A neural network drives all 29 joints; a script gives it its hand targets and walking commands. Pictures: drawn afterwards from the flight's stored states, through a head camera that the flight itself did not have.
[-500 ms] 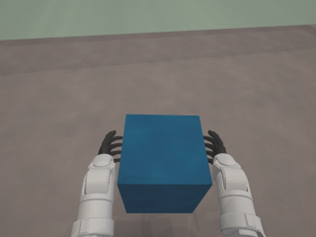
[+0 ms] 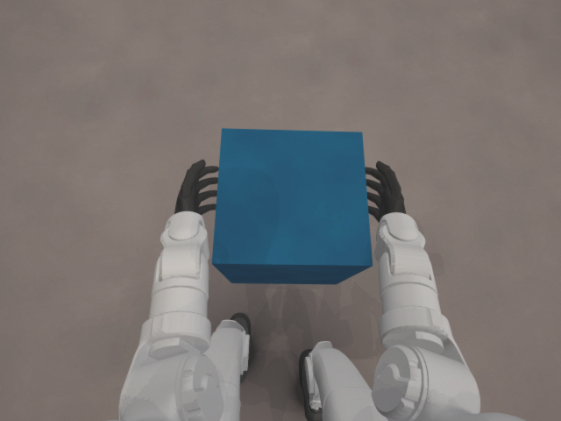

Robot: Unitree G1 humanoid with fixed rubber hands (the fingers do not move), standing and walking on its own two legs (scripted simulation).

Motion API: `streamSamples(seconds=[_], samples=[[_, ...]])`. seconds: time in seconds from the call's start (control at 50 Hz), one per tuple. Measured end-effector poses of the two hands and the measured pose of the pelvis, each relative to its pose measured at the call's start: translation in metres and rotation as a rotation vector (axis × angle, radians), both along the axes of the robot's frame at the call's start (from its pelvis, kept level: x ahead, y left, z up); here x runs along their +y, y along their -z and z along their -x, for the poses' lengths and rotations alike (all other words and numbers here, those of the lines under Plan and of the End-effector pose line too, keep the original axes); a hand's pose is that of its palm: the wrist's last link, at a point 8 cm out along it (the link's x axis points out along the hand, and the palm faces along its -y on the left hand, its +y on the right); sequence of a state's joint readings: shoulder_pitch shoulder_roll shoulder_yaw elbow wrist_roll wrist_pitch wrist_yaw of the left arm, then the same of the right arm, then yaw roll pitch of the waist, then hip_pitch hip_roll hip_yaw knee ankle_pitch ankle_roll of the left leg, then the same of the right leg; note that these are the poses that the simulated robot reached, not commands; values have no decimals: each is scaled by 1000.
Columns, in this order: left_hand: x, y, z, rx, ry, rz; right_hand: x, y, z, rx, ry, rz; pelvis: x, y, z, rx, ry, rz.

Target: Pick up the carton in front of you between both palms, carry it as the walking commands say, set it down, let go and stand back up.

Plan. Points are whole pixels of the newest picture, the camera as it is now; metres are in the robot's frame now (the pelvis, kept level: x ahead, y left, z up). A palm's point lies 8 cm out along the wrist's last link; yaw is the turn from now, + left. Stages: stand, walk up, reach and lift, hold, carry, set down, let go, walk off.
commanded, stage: set down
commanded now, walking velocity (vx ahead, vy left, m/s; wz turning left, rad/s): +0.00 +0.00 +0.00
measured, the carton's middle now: (287, 218) +0.39 +0.00 -0.14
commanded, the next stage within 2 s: none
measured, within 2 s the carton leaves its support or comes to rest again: neither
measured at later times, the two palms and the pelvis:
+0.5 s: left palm (193, 211) +0.42 +0.18 -0.21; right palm (345, 211) +0.43 -0.12 -0.20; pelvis -0.02 -0.02 -0.13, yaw -2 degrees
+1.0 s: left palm (193, 214) +0.47 +0.21 -0.37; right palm (315, 216) +0.47 -0.09 -0.36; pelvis -0.04 -0.01 -0.25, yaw -7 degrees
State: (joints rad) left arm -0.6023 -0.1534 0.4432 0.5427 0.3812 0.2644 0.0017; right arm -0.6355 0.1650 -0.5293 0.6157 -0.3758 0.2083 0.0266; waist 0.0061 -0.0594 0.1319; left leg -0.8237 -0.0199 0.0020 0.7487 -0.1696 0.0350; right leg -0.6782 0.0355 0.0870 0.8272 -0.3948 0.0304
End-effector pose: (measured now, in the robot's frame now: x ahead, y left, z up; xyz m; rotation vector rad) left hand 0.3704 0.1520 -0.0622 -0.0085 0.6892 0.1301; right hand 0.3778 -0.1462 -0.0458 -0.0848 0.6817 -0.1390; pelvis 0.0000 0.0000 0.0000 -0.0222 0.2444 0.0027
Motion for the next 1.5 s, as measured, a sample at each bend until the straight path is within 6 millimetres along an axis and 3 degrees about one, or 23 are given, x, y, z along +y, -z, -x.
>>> streamSamples(seconds=[0.14,0.4,0.66,1.08,1.34,1.5], samples=[[3,70,-12,-40,-10,3,3,67,-15,-41,13,-36,-9,40,8,226,-2,17],[17,123,-45,-38,-15,9,17,122,-46,-47,53,-90,-24,108,15,396,17,24],[36,206,-70,-15,4,-7,35,208,-68,-26,51,-79,-20,170,24,517,32,47],[60,331,-101,19,14,-23,59,334,-100,8,32,-66,-12,264,50,539,62,72],[70,413,-118,56,30,-41,68,420,-115,46,12,-64,-16,309,57,495,87,57],[74,436,-127,73,42,-49,70,449,-120,64,-5,-86,-12,322,56,446,113,37]])
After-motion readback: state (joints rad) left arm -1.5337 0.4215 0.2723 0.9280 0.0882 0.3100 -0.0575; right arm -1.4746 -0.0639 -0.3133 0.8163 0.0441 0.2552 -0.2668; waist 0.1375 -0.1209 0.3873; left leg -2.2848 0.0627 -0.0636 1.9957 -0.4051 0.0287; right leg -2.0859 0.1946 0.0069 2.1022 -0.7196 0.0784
